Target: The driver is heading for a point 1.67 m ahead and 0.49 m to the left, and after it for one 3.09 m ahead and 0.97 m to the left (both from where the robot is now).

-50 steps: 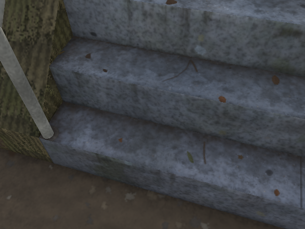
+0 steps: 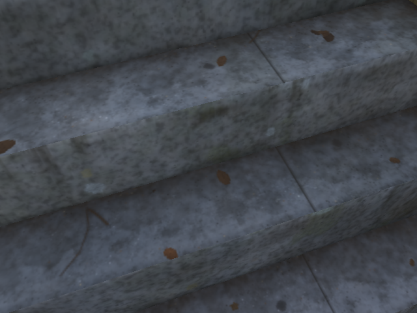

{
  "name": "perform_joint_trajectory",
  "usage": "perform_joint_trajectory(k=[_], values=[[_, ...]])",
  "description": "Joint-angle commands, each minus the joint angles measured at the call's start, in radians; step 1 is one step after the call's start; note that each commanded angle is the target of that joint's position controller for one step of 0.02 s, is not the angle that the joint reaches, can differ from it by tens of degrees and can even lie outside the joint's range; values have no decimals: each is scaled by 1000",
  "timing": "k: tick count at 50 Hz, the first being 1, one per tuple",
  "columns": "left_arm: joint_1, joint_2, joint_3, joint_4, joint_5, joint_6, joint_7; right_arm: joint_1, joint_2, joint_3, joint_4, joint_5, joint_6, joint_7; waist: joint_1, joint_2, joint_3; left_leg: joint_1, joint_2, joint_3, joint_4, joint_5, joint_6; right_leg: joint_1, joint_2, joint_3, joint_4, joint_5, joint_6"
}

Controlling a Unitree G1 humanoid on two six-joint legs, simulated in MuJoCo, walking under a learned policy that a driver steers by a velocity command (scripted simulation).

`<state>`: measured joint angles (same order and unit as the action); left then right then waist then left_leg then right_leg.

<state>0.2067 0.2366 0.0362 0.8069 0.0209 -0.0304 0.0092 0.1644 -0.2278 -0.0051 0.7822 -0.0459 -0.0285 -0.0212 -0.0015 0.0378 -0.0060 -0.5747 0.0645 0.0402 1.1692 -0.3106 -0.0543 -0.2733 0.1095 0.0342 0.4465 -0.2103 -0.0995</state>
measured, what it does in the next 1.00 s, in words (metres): walks backwards: left foot, then right foot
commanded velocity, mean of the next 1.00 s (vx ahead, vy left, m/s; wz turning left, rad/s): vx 0.10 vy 0.00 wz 0.08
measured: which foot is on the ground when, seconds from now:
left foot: up 0.00-0.18, down 0.20-0.52, up 0.54-0.82, down 0.84-1.00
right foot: down 0.00-0.20, up 0.22-0.48, down 0.50-0.84, up 0.86-1.00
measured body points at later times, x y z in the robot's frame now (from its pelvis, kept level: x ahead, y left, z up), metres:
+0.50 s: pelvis -0.03 -0.01 +0.00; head -0.01 +0.00 +0.44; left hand +0.13 +0.22 -0.13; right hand +0.03 -0.27 -0.13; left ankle +0.03 +0.09 -0.74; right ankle -0.09 -0.11 -0.74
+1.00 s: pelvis -0.12 +0.02 +0.00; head -0.09 +0.05 +0.45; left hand -0.06 +0.31 -0.13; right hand +0.03 -0.24 -0.10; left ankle -0.14 +0.09 -0.74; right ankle -0.12 -0.12 -0.67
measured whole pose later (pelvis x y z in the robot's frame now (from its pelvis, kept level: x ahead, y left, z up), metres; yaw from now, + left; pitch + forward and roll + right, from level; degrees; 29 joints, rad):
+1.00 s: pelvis -0.12 +0.02 +0.00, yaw +11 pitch +0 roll -2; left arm 0.16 0.29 0.05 0.80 0.03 0.04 0.03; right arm 0.24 -0.27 -0.06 0.77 -0.01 0.04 -0.01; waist 0.00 -0.03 0.08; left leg -0.20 -0.06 -0.04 0.45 -0.24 0.08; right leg -0.44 0.00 0.00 1.03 -0.41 0.03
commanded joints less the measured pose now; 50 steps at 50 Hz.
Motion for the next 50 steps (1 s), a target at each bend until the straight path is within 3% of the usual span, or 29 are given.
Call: perform_joint_trajectory(k=[1, 4, 7, 9, 10, 11, 12, 13, 14, 16, 18, 21, 24, 25, 26, 27, 28, 30, 33, 38, 41, 42, 43, 44, 45, 46, 47, 49, 50], values=[[-39, 138, 38, -71, 6, -21, 5, 65, -41, -1, -43, 17, 6, -23, -27, -169, -120, 97, -49, 19, -60, -10, 15, 77, -225, 146, -37, 897, -136], [-36, 129, 39, -77, 5, -4, 13, 17, -40, 4, -75, 30, 8, -47, -6, -159, -86, 198, -93, 22, -319, -54, 38, 53, -218, 186, 1, 947, -104], [-8, 140, 47, -73, 4, 15, 25, 75, -62, -6, -75, 48, 11, -68, -1, -183, -116, 270, -113, 0, -562, -10, 61, 155, -249, 310, 57, 935, -83], [-53, 136, 47, -98, -22, 33, 22, 136, -54, -9, -64, 38, 1, -67, -41, -127, -107, 464, -65, -38, -796, 213, 88, 43, -194, 337, 125, 557, -24], [-45, 82, 35, -120, -38, 35, 17, 126, -117, -24, -72, 8, -2, -72, -20, 54, -80, 597, 122, -191, -840, 485, 140, -150, -107, 252, 304, 121, 30], [42, 69, 36, -137, -10, 41, 18, 98, -172, -38, -97, 4, 10, -63, 13, 260, -103, 571, 397, -403, -826, 944, 325, -259, 59, 74, 576, -451, 87], [50, 134, 47, -117, 31, 53, 13, 84, -128, -40, -113, 10, 14, -59, 1, 154, -141, 444, 450, -432, -837, 869, 441, -201, -17, 49, 796, -463, 124], [21, 136, 55, -104, 36, 64, 8, 35, -55, -18, -120, 12, 9, -56, 16, 49, -89, 335, 362, -340, -851, 731, 436, -153, -32, 96, 859, -382, 150], [19, 112, 50, -99, 37, 76, 6, -31, -20, -3, -127, 3, 9, -54, 45, 21, -47, 249, 274, -242, -851, 640, 383, -114, -29, 107, 857, -322, 166], [40, 69, 32, -79, 26, 97, -5, -48, -6, 11, -105, 0, 4, -50, 55, 57, -23, 235, 150, -117, -830, 638, 295, -46, -17, 85, 669, -275, 190], [29, 25, 5, -68, 11, 100, -3, -19, -45, 2, -73, 9, 7, -39, 47, 131, -28, 354, 80, -94, -803, 682, 231, -10, -40, -31, 344, -319, 192], [1, 58, 11, -71, -12, 86, 32, 97, -161, -51, -30, 26, 13, -25, -15, 172, -63, 517, 95, -214, -754, 670, 228, -3, -15, -65, 110, -253, 160], [59, 88, 20, -46, -11, 56, 47, 78, -154, -72, -37, 36, 30, -21, 7, 131, -75, 410, 82, -269, -742, 478, 163, 164, -66, -57, -108, -19, 123], [54, 111, 24, -51, 3, 45, 52, 68, -122, -70, -47, 38, 32, -20, 1, 69, -68, 304, 56, -257, -710, 351, 134, 224, -136, 2, -108, -6, 100], [56, 171, 38, -42, 19, 50, 51, 29, -53, -55, -89, 50, 31, -19, 10, -188, -34, 173, -60, -117, -627, 75, 88, 185, -272, 127, -134, 38, 22], [3, 149, 34, -67, 22, 51, 54, 11, -60, -56, -84, 36, 41, -29, 38, -279, 4, 188, -127, -19, -357, -167, 63, 47, -417, 219, -216, 95, -98], [-37, 117, 24, -89, 25, 51, 61, 35, -89, -74, -74, 23, 57, -35, 28, -229, 45, 174, -135, -2, -75, -285, 50, -41, -467, 214, -221, 278, -183], [-90, 109, 14, -95, 21, 44, 70, 110, -109, -94, -52, 18, 83, -28, -44, -79, 58, 140, -97, -69, 132, -236, 45, -42, -427, 87, -145, 528, -196], [-80, 116, 16, -82, 13, 35, 67, 97, -99, -89, -49, 18, 82, -7, -29, -142, 28, 77, -84, -38, -64, -160, 8, 161, -338, 1, -94, 523, -125], [-7, 170, 40, -45, 10, 38, 47, 37, -95, -74, -84, 42, 86, 16, 36, -220, -35, 229, -85, 17, -441, -220, 39, 246, -391, 1, -46, 512, -117], [-26, 203, 52, -35, -2, 50, 38, 97, -103, -71, -72, 31, 65, 25, -8, -180, -32, 385, -104, 47, -733, 9, 75, 156, -372, -44, 39, 360, -51], [-4, 190, 51, -30, 2, 50, 36, 119, -138, -79, -64, 17, 53, 22, -16, -93, -27, 468, -69, -50, -840, 90, 95, 60, -331, -81, 121, 166, 13], [-3, 112, 29, -74, 13, 53, 26, 151, -261, -107, -75, 11, 42, 16, -12, 184, -25, 584, 192, -413, -897, 302, 183, -204, -204, -178, 340, -216, 112], [-131, 106, 20, -115, 17, 67, 42, 217, -308, -124, -50, 9, 36, 11, -82, 226, 44, 449, 333, -550, -894, 653, 349, -270, -91, -75, 530, -435, 129], [-109, 117, 22, -103, 10, 77, 42, 198, -264, -116, -45, 24, 38, 7, -44, 90, 46, 423, 290, -453, -876, 682, 376, -244, -124, -11, 629, -384, 133], [-80, 122, 23, -82, -2, 75, 33, 117, -233, -107, -56, 34, 46, 4, -6, 52, 61, 390, 215, -373, -871, 598, 345, -228, -130, 8, 640, -292, 132], [-62, 138, 29, -70, -2, 66, 27, 44, -219, -103, -74, 32, 57, 1, 22, 43, 62, 395, 149, -330, -869, 524, 299, -232, -123, 6, 627, -225, 130], [-41, 155, 35, -55, 19, 64, 17, 26, -201, -97, -81, 40, 62, 0, 18, 57, -2, 441, 107, -304, -845, 579, 280, -218, -98, -5, 652, -169, 138], [-39, 149, 33, -57, 16, 64, 15, 38, -201, -97, -76, 42, 61, 2, 14, 55, -19, 455, 102, -304, -838, 573, 277, -217, -92, -6, 645, -160, 141]])
Keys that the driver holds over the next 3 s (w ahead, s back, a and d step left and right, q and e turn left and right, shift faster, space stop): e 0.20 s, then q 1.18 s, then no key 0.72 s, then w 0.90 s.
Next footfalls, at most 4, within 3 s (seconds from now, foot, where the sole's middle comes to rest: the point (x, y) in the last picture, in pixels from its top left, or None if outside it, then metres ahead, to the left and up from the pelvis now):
0.20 left None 0.07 0.08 -0.78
0.50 right None -0.05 -0.11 -0.78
0.84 left None -0.10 0.09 -0.78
1.34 right None -0.09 -0.09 -0.78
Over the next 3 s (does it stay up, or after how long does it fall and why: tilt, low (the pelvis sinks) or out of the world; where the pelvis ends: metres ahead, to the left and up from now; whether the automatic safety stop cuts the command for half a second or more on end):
stays up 0.00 0.11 0.00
